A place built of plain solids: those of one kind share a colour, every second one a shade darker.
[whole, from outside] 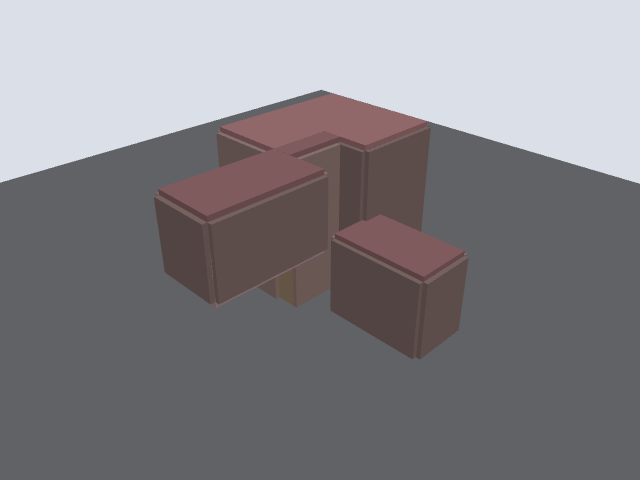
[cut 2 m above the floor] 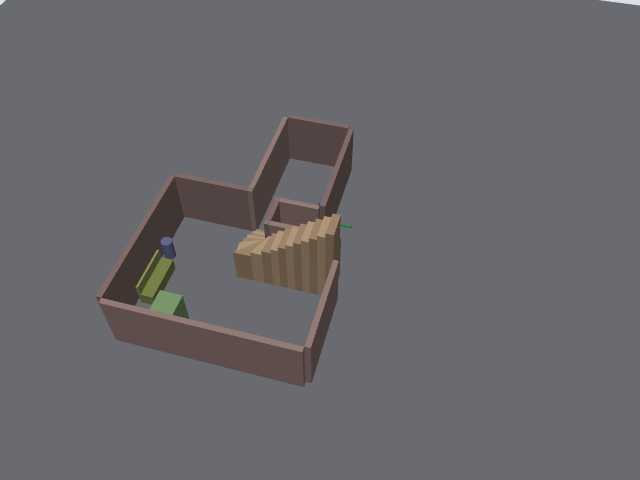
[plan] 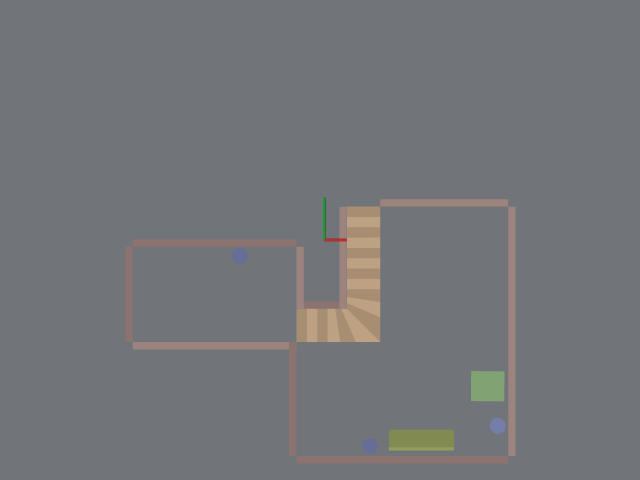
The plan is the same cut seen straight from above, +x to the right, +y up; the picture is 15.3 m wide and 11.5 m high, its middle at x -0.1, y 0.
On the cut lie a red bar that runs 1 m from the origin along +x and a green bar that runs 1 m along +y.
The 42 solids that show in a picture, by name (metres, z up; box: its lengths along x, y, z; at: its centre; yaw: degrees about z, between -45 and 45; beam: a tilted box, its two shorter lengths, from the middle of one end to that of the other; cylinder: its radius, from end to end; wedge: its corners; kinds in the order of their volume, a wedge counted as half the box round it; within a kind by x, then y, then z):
{
 "wall_1": {"box": [0.18, 2.28, 3.13], "at": [-4.68, -1.3, 1.52]},
 "wall_2": {"box": [3.92, 0.18, 3.13], "at": [-2.63, -2.53, 1.52]},
 "wall_3": {"box": [3.92, 0.18, 3.13], "at": [-2.63, -0.07, 1.52]},
 "wall_4": {"box": [0.18, 4.56, 2.68], "at": [-1.19, 3.08, 4.65]},
 "wall_5": {"box": [0.18, 2.73, 6.04], "at": [-0.75, -3.81, 2.97]},
 "wall_6": {"box": [0.18, 0.8, 2.9], "at": [-0.75, -2.04, 4.53]},
 "wall_7": {"box": [0.18, 1.48, 3.13], "at": [-0.57, -0.9, 1.52]},
 "wall_8": {"box": [1.21, 0.18, 6.04], "at": [-0.06, -1.55, 2.97]},
 "wall_9": {"box": [2.44, 0.18, 2.68], "at": [0.12, 5.44, 4.65]},
 "wall_10": {"box": [0.18, 2.44, 6.04], "at": [0.46, -0.42, 2.97]},
 "wall_11": {"box": [5.07, 0.18, 6.04], "at": [1.87, -5.26, 2.97]},
 "wall_12": {"box": [3.06, 0.18, 6.04], "at": [2.88, 0.89, 2.97]},
 "wall_13": {"box": [0.18, 5.97, 6.04], "at": [4.5, -2.19, 2.97]},
 "roof_1": {"box": [3.92, 2.28, 0.19], "at": [-2.63, -1.3, 3.18]},
 "roof_2": {"box": [2.44, 4.56, 0.2], "at": [0.12, 3.08, 6.09]},
 "roof_3": {"box": [2.01, 3.53, 0.2], "at": [0.34, -3.41, 6.09]},
 "roof_4": {"box": [0.8, 2.44, 0.2], "at": [0.95, -0.42, 6.09]},
 "roof_5": {"box": [3.06, 5.97, 0.2], "at": [2.88, -2.19, 6.09]},
 "tread_1": {"wedge": [[-0.66, -2.44, -0.05], [-0.66, -2.44, 0.17], [-0.66, -1.64, -0.05], [-0.66, -1.64, 0.18], [-0.41, -2.44, -0.05], [-0.41, -2.44, 0.18], [-0.41, -1.64, -0.05], [-0.41, -1.64, 0.18]]},
 "tread_2": {"wedge": [[-0.41, -2.44, -0.05], [-0.41, -2.44, 0.36], [-0.41, -1.64, -0.05], [-0.41, -1.64, 0.36], [-0.16, -2.44, -0.05], [-0.16, -2.44, 0.36], [-0.16, -1.64, -0.05], [-0.16, -1.64, 0.36]]},
 "tread_3": {"wedge": [[-0.17, -2.44, -0.05], [-0.17, -2.44, 0.54], [-0.17, -1.64, -0.05], [-0.17, -1.64, 0.54], [0.08, -1.64, -0.05], [0.08, -1.64, 0.54], [0.09, -2.44, -0.05], [0.09, -2.44, 0.54]]},
 "tread_4": {"wedge": [[0.08, -2.44, -0.05], [0.08, -2.44, 0.72], [0.08, -1.64, -0.05], [0.08, -1.64, 0.73], [0.27, -1.64, -0.05], [0.27, -1.64, 0.73], [0.39, -2.44, -0.05], [0.39, -2.44, 0.72]]},
 "tread_5": {"wedge": [[0.27, -1.64, -0.05], [0.27, -1.64, 0.91], [0.38, -2.44, -0.05], [0.38, -2.44, 0.91], [0.41, -1.64, -0.05], [0.41, -1.64, 0.91], [0.76, -2.44, -0.05], [0.76, -2.44, 0.91]]},
 "tread_6": {"wedge": [[0.41, -1.64, -0.05], [0.41, -1.64, 1.09], [0.55, -1.64, -0.05], [0.55, -1.64, 1.09], [0.76, -2.44, -0.05], [0.76, -2.44, 1.09], [1.35, -2.44, -0.05], [1.35, -2.44, 1.09]]},
 "tread_7": {"wedge": [[0.55, -1.64, -0.05], [0.55, -1.64, 1.27], [0.55, -1.51, -0.05], [0.55, -1.51, 1.27], [1.35, -2.44, -0.05], [1.35, -2.44, 1.28], [1.35, -1.85, -0.05], [1.35, -1.85, 1.28]]},
 "tread_8": {"wedge": [[0.55, -1.51, -0.05], [0.55, -1.51, 1.46], [0.55, -1.36, -0.05], [0.55, -1.36, 1.46], [1.35, -1.85, -0.05], [1.35, -1.85, 1.46], [1.35, -1.48, -0.05], [1.35, -1.48, 1.46]]},
 "tread_9": {"wedge": [[0.55, -1.37, -0.05], [0.55, -1.37, 1.64], [0.55, -1.18, -0.05], [0.55, -1.18, 1.64], [1.35, -1.49, -0.05], [1.35, -1.49, 1.64], [1.35, -1.18, -0.05], [1.35, -1.18, 1.64]]},
 "tread_10": {"wedge": [[0.55, -1.18, -0.05], [0.55, -1.18, 1.83], [0.55, -0.93, -0.05], [0.55, -0.93, 1.83], [1.35, -1.18, -0.05], [1.35, -1.18, 1.83], [1.35, -0.93, -0.05], [1.35, -0.93, 1.83]]},
 "tread_11": {"wedge": [[0.55, -0.93, -0.05], [0.55, -0.93, 2.01], [0.55, -0.68, -0.05], [0.55, -0.68, 2.01], [1.35, -0.93, -0.05], [1.35, -0.93, 2.01], [1.35, -0.68, -0.05], [1.35, -0.68, 2.01]]},
 "tread_12": {"wedge": [[0.55, -0.68, -0.05], [0.55, -0.68, 2.19], [0.55, -0.44, -0.05], [0.55, -0.44, 2.19], [1.35, -0.69, -0.05], [1.35, -0.69, 2.19], [1.35, -0.44, -0.05], [1.35, -0.44, 2.19]]},
 "tread_13": {"wedge": [[0.55, -0.44, -0.05], [0.55, -0.44, 2.38], [0.55, -0.19, -0.05], [0.55, -0.19, 2.38], [1.35, -0.44, -0.05], [1.35, -0.44, 2.37], [1.35, -0.19, -0.05], [1.35, -0.19, 2.37]]},
 "tread_14": {"wedge": [[0.55, -0.19, -0.05], [0.55, -0.19, 2.56], [0.55, 0.06, -0.05], [0.55, 0.06, 2.56], [1.35, -0.19, -0.05], [1.35, -0.19, 2.56], [1.35, 0.06, -0.05], [1.35, 0.06, 2.56]]},
 "tread_15": {"wedge": [[0.55, 0.06, -0.05], [0.55, 0.06, 2.74], [0.55, 0.31, -0.05], [0.55, 0.31, 2.74], [1.35, 0.06, -0.05], [1.35, 0.06, 2.74], [1.35, 0.31, -0.05], [1.35, 0.31, 2.74]]},
 "tread_16": {"wedge": [[0.55, 0.3, -0.05], [0.55, 0.3, 2.93], [0.55, 0.56, -0.05], [0.55, 0.56, 2.93], [1.35, 0.3, -0.05], [1.35, 0.3, 2.93], [1.35, 0.55, -0.05], [1.35, 0.55, 2.93]]},
 "tread_17": {"wedge": [[0.55, 0.55, -0.05], [0.55, 0.55, 3.11], [0.55, 0.8, -0.05], [0.55, 0.8, 3.11], [1.35, 0.55, -0.05], [1.35, 0.55, 3.11], [1.35, 0.8, -0.05], [1.35, 0.8, 3.11]]},
 "floor_1": {"box": [2.44, 4.56, 0.22], "at": [0.12, 3.08, 3.2]},
 "cage_trolley_1": {"box": [0.8, 0.72, 1.71], "at": [3.92, -3.5, 0.81], "yaw": -0.6},
 "seats_1": {"box": [1.56, 0.08, 0.38], "at": [2.33, -5.01, 0.63]},
 "seats_2": {"box": [1.56, 0.5, 0.49], "at": [2.33, -4.8, 0.2]},
 "bin_1": {"cylinder": 0.19, "from": [-2.02, -0.38, 0.0], "to": [-2.02, -0.38, 0.75]},
 "bin_2": {"cylinder": 0.19, "from": [1.1, -4.94, 0.0], "to": [1.1, -4.94, 0.75]},
 "bin_3": {"cylinder": 0.19, "from": [4.16, -4.45, 0.0], "to": [4.16, -4.45, 0.75]}
}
